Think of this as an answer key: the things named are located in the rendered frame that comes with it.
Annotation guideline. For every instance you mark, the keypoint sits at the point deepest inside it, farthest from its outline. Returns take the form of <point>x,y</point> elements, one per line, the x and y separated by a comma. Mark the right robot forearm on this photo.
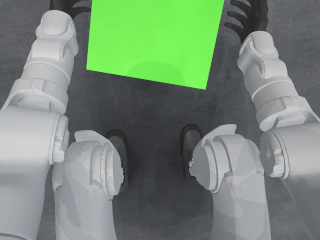
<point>272,91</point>

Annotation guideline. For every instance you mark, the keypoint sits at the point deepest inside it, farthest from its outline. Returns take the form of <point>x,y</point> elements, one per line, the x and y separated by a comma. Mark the carton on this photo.
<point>168,41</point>

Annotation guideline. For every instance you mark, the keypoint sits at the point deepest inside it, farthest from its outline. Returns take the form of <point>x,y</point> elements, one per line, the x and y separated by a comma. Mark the robot right upper arm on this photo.
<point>292,154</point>

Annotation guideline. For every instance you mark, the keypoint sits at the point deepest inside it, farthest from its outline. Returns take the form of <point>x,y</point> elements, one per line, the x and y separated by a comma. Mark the robot left hand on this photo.
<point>66,6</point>

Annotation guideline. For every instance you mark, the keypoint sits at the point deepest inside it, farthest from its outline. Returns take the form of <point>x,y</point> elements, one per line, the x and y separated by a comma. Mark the robot left upper arm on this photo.
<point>31,140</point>

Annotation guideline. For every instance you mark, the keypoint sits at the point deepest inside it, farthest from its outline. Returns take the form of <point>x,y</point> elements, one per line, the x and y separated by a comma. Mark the right robot foot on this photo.
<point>190,136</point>

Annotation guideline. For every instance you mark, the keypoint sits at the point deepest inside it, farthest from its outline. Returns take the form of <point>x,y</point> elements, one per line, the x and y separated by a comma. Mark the robot right hand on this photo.
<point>256,17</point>

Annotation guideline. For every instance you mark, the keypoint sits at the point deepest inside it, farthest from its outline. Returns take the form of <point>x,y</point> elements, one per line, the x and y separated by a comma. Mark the robot left thigh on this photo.
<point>83,203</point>

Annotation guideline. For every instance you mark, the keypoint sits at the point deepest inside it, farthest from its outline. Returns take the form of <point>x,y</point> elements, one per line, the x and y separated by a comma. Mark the left robot forearm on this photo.
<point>48,69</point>

